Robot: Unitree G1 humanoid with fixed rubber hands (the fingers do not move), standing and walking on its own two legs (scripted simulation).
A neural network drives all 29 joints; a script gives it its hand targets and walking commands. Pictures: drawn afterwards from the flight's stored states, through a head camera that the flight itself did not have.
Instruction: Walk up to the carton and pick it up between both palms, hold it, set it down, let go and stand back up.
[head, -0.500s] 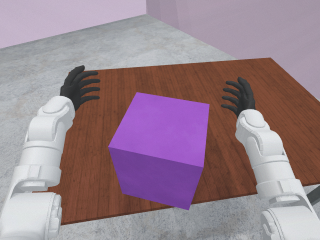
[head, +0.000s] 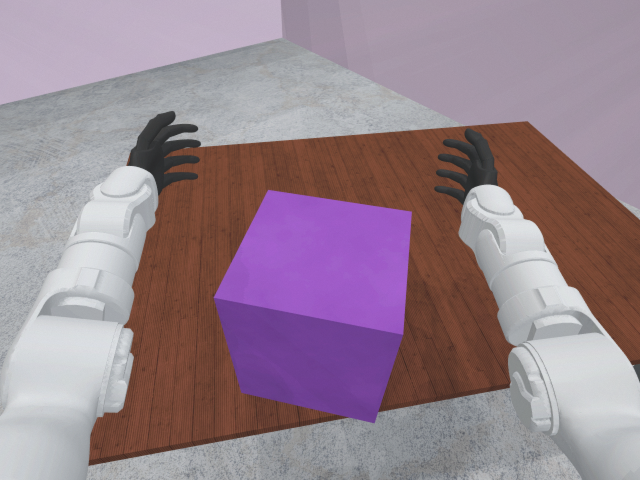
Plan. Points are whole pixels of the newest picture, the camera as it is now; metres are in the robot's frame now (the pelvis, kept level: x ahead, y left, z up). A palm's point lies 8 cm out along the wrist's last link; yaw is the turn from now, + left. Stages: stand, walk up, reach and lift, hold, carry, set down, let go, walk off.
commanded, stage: reach and lift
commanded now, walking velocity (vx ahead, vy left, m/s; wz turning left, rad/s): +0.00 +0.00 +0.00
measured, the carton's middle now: (321, 307) +0.36 -0.03 +0.00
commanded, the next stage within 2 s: none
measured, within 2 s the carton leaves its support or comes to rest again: neither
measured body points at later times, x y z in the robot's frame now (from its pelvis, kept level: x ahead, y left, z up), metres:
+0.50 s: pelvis +0.00 +0.00 +0.00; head +0.03 +0.03 +0.45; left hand +0.47 +0.16 +0.10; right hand +0.39 -0.22 +0.07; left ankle +0.02 +0.11 -0.74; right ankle -0.01 -0.12 -0.74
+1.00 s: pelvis +0.01 +0.00 +0.00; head +0.05 +0.03 +0.44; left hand +0.47 +0.13 +0.08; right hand +0.39 -0.21 +0.05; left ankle +0.02 +0.11 -0.74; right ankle -0.01 -0.12 -0.74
